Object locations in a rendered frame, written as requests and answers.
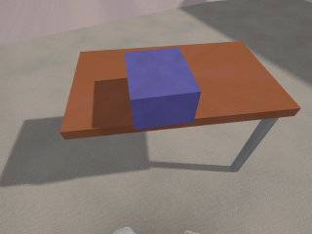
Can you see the carton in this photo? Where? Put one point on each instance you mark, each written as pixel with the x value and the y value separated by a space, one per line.
pixel 163 91

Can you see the table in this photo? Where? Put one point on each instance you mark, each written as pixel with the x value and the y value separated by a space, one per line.
pixel 235 87

